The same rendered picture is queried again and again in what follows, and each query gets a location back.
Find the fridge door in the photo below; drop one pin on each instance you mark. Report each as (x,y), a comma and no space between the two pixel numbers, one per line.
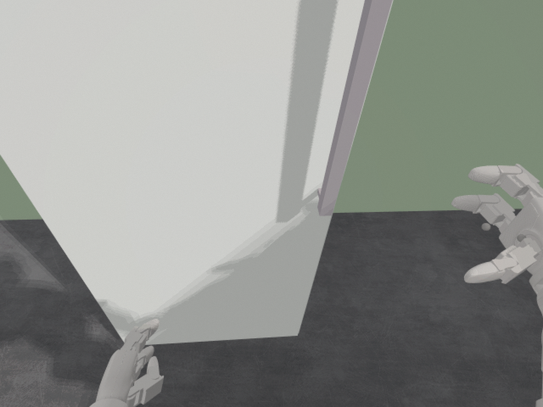
(174,148)

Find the robot right hand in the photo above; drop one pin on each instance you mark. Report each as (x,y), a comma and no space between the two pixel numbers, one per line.
(518,256)

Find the handle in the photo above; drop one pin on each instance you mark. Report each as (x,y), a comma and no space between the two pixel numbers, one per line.
(369,35)

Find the robot left hand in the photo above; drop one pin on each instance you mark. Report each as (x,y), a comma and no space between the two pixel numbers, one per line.
(125,366)

